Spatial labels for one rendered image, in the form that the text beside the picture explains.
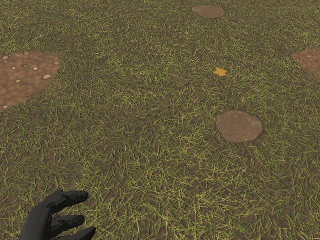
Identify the left robot hand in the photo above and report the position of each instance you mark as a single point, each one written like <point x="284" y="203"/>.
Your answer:
<point x="40" y="225"/>

